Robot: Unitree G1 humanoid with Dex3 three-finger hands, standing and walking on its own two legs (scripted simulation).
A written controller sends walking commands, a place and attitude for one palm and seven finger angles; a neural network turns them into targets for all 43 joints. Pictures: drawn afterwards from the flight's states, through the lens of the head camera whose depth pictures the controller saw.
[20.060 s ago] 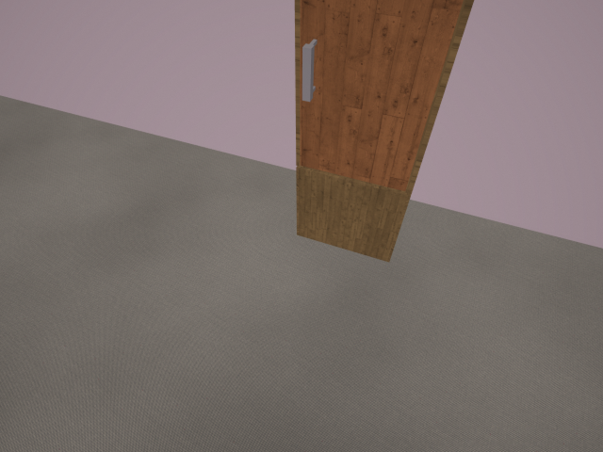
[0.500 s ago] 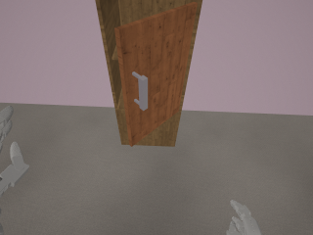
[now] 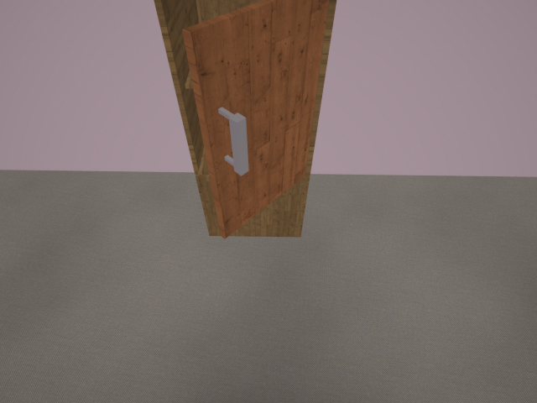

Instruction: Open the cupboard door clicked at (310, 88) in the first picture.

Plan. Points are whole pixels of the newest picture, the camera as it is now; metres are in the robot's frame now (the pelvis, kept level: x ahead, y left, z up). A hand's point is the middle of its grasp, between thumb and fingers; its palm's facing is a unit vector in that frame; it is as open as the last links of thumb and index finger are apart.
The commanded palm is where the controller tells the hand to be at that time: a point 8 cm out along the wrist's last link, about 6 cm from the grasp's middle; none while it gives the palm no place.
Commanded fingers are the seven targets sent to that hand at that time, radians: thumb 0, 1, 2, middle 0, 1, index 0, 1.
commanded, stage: let the arm hang, fingers relaxed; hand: left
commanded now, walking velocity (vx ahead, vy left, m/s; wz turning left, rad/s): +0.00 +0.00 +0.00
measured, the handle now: (232, 141) +0.61 +0.10 +0.02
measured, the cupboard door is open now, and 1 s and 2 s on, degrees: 46 46 46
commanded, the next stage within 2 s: look to check the result in 0.80 s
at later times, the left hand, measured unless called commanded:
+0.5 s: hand out of the picture +0.05 +0.23 -0.15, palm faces +0.03 -0.94 -0.33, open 7.4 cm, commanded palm none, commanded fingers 0.00 0.90 0.90 -0.20 -0.30 -0.20 -0.30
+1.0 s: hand out of the picture +0.11 +0.22 -0.14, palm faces -0.01 -0.95 -0.32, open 7.4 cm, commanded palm none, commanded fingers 0.00 0.90 0.90 -0.20 -0.30 -0.20 -0.30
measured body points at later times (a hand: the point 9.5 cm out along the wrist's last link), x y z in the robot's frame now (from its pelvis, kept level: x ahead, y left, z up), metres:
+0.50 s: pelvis +0.01 -0.01 +0.01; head +0.03 -0.02 +0.46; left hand +0.05 +0.28 -0.13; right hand +0.04 -0.26 -0.15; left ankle +0.04 +0.12 -0.73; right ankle +0.04 -0.12 -0.73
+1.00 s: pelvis +0.04 -0.02 +0.01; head +0.06 -0.03 +0.46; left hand +0.11 +0.27 -0.12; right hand +0.11 -0.30 -0.13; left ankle +0.04 +0.12 -0.73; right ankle +0.04 -0.12 -0.73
